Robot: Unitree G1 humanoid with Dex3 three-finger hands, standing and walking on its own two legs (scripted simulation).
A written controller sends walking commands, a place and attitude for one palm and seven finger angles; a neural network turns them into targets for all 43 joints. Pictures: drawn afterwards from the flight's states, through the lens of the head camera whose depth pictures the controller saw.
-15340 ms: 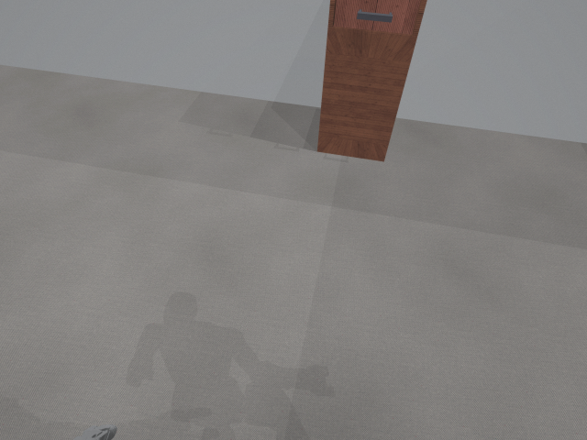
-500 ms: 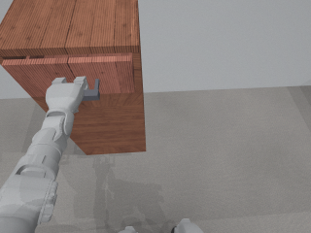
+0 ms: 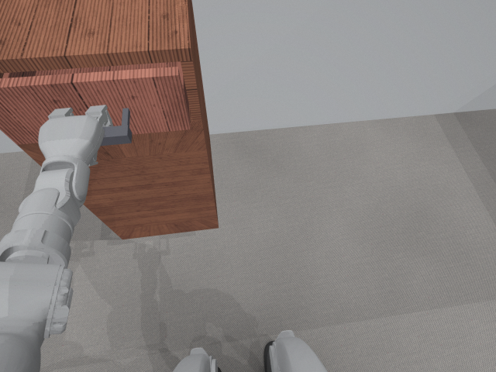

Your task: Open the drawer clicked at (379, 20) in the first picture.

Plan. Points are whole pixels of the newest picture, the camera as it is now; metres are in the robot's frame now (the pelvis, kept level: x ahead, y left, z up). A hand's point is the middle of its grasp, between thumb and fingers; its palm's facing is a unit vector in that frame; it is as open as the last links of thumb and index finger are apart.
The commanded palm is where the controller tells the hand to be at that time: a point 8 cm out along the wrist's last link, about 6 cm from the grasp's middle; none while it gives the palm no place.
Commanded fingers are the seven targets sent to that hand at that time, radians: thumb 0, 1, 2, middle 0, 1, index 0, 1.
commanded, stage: pull the drawer open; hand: left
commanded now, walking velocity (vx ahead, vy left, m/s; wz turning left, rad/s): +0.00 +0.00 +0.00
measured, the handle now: (88, 127) +0.52 +0.24 +0.03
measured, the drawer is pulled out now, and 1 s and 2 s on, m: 0.03 0.12 0.23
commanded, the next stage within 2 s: none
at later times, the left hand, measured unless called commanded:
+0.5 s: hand (85, 187) +0.42 +0.24 +0.00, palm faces -0.01 -0.03 -1.00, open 5.3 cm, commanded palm +0.41 +0.24 +0.06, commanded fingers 0.00 0.90 0.90 -0.40 -1.35 -0.40 -1.35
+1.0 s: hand (83, 208) +0.38 +0.24 +0.00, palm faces -0.02 -0.06 -1.00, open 5.4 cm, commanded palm +0.33 +0.24 +0.06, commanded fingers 0.00 0.90 0.90 -0.40 -1.35 -0.40 -1.35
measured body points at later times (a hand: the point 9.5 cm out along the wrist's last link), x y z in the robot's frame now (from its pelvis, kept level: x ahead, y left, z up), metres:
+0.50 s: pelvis +0.03 +0.01 +0.02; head +0.12 +0.01 +0.46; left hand +0.42 +0.24 +0.06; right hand +0.14 -0.25 -0.11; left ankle -0.02 +0.09 -0.68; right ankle +0.03 -0.12 -0.68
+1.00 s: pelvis +0.03 +0.00 +0.02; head +0.11 -0.02 +0.46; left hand +0.38 +0.24 +0.06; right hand +0.08 -0.28 -0.11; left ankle -0.03 +0.09 -0.68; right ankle +0.03 -0.12 -0.68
